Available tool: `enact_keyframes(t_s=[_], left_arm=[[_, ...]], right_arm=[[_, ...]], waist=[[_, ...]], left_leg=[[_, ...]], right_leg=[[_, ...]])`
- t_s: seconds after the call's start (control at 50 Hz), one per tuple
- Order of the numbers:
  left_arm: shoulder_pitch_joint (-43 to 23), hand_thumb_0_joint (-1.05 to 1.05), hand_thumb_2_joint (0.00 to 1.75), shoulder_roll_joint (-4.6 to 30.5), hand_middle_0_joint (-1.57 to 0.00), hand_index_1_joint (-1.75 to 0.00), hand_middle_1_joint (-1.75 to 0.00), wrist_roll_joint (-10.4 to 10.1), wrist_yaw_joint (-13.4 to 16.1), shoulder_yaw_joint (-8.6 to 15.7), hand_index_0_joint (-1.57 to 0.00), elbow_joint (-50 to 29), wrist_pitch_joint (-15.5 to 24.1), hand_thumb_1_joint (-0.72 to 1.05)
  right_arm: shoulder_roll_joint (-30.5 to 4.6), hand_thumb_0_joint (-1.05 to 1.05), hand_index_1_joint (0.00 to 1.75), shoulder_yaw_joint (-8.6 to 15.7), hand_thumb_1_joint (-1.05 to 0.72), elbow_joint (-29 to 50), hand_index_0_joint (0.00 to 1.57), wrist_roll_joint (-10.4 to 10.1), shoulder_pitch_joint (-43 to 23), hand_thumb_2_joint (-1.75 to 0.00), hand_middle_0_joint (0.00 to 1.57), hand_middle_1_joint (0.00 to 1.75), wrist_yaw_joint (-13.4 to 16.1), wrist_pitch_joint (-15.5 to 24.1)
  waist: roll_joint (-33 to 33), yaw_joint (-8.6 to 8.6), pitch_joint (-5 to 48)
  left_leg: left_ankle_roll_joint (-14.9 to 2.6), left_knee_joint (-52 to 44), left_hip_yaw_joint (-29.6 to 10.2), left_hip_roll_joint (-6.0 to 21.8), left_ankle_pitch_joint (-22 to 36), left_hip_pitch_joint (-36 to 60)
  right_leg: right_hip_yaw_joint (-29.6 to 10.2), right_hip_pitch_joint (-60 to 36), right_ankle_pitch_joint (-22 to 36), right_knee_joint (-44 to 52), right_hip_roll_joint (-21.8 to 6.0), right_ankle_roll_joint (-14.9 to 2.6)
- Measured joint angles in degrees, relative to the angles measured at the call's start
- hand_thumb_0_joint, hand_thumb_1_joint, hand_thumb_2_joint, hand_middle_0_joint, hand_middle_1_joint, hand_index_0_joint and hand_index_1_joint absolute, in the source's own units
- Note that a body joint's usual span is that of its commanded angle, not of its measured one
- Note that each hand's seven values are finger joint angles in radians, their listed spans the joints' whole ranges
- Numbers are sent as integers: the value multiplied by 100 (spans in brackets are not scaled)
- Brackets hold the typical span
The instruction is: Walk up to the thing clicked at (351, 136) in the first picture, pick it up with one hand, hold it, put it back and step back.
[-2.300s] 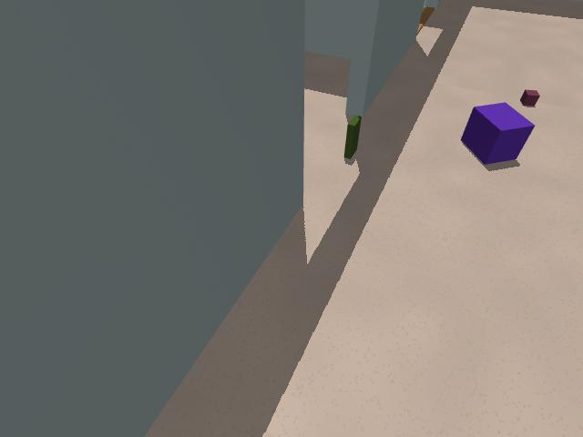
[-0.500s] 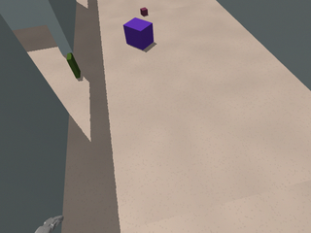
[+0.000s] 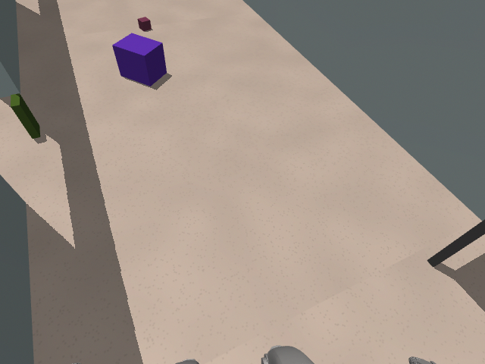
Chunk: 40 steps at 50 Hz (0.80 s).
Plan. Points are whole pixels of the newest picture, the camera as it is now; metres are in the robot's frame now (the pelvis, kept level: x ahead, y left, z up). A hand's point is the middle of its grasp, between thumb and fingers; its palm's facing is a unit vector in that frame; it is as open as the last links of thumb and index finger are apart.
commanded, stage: walk up
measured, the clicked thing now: (26, 116) +1.37 +1.15 -0.65
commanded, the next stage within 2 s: stand in 1.14 s
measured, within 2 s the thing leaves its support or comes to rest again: neither
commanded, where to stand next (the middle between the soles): +0.07 +0.00 m, yaw -12 degrees
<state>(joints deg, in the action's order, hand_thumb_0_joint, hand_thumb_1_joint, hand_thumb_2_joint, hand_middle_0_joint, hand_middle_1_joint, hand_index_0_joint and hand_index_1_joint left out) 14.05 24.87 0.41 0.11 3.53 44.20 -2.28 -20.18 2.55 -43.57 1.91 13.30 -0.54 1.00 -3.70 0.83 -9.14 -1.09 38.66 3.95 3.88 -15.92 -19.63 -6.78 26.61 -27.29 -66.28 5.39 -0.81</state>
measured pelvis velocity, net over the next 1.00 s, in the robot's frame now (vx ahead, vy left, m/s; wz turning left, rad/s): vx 0.00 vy -0.01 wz -0.25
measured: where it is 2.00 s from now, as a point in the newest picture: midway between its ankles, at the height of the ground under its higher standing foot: outside the picture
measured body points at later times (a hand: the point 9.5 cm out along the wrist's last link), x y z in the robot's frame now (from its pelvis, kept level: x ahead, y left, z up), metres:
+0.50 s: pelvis +0.00 -0.02 -0.01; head +0.03 -0.05 +0.44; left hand +0.12 +0.28 -0.10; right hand +0.05 -0.35 -0.13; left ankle +0.03 +0.12 -0.71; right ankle +0.00 -0.14 -0.72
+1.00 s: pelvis +0.00 -0.01 +0.01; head +0.01 -0.02 +0.46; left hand +0.16 +0.26 -0.11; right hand +0.00 -0.33 -0.12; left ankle +0.03 +0.12 -0.72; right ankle +0.00 -0.14 -0.72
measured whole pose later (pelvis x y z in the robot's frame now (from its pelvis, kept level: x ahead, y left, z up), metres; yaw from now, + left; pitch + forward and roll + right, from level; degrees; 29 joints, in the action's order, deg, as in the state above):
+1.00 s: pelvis +0.00 -0.01 +0.01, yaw -14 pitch -3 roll +0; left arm 7.0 20.3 0.5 -0.4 0.1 59.3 1.3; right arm -22.1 0.5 -58.8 0.5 7.8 -1.2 0.4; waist 0.7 0.7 -4.3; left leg 1.4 30.0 4.1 3.4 -16.1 -10.8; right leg -7.4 14.3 -13.6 -31.0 2.3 0.6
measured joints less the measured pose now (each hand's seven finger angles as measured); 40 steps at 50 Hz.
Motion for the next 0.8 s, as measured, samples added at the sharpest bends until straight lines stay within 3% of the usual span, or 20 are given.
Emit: enact_keyframes(t_s=[0.08,0.16,0.22,0.26,0.3,0.34,0.42,0.5,0.54,0.58,0.62,0.68,0.8], left_arm=[[145,1,89,5,-21,-30,-30,-6,-107,31,-20,109,20,91],[346,1,90,-39,-21,-30,-30,45,-142,8,-20,246,76,91],[446,1,90,-57,-21,-30,-30,83,-98,18,-20,358,189,91],[427,1,90,-163,-21,-30,-30,134,-46,28,-20,427,251,91],[473,1,89,-188,-21,-30,-30,164,-19,-19,-20,413,287,91],[489,1,89,-236,-21,-30,-30,148,-3,-56,-20,415,305,91],[377,1,89,-341,-21,-30,-30,129,39,-142,-20,386,379,91],[196,1,89,-338,-21,-30,-30,120,56,-186,-20,282,414,90],[39,1,89,-277,-21,-30,-30,67,64,-185,-20,296,376,90],[-109,1,89,-258,-21,-30,-30,-12,93,-178,-20,383,308,91],[-207,1,89,-299,-21,-30,-30,-26,102,-222,-20,492,303,91],[-280,1,89,-318,-21,-30,-30,6,55,-260,-20,667,394,91],[-532,1,89,-423,-21,-30,-30,-3,-21,-339,-20,1003,378,91]], right_arm=[[-143,1,30,-4,-90,102,21,32,61,-89,20,30,-48,28],[-371,0,30,49,-90,197,21,56,98,-89,20,30,-92,-40],[-512,0,30,91,-90,214,21,11,99,-89,20,30,-97,-146],[-579,1,30,140,-90,111,21,-54,55,-89,20,30,-59,-245],[-509,1,30,127,-90,-33,20,-94,7,-89,20,30,-7,-356],[-454,1,30,88,-91,-138,20,-125,-76,-89,20,30,-5,-379],[-408,1,30,9,-91,-264,20,-167,-172,-89,20,30,-9,-286],[-325,1,30,-65,-91,-430,20,-144,-207,-89,20,30,-6,-202],[-205,1,30,-74,-91,-558,20,-121,-233,-89,20,30,12,-119],[-74,1,30,-123,-91,-657,20,-78,-211,-89,20,30,16,-56],[-63,1,30,-177,-91,-730,20,-86,-157,-89,20,30,-22,-33],[-57,1,30,-214,-90,-886,20,-106,-203,-89,20,30,-42,-85],[-162,1,30,-193,-90,-1137,20,-120,-324,-89,20,30,-52,-76]], waist=[[72,-13,54],[256,-34,125],[463,-43,177],[784,-8,132],[753,-110,230],[693,-196,281],[755,-169,283],[680,-166,258],[460,-147,198],[213,-154,204],[261,-96,285],[295,-58,372],[297,11,502]], left_leg=[[-17,-277,129,74,132,56],[-7,-96,319,202,-11,25],[104,380,364,384,-272,-121],[63,802,134,551,-466,-231],[34,1314,-122,280,-1101,-363],[6,1660,-257,50,-1385,-409],[15,1571,-429,-45,-1207,-365],[28,662,-430,-101,-1111,9],[145,149,-348,-223,-529,240],[242,9,-215,-303,-422,356],[240,59,-254,-175,-471,368],[295,79,-238,4,-518,467],[273,-290,-128,-31,-318,638]], right_leg=[[71,-161,191,641,-306,98],[358,-547,-26,1693,-549,150],[596,-966,537,2594,-489,64],[722,-1033,627,2528,-288,25],[584,-923,515,2342,-310,-30],[388,-859,524,2324,-346,-55],[271,-803,664,2485,-313,-32],[187,-682,677,2423,-274,10],[103,-626,601,2247,-357,58],[-38,-622,629,2192,-426,57],[119,-740,471,2361,-367,4],[184,-952,911,2718,-261,56],[78,-1052,1042,2991,-297,99]])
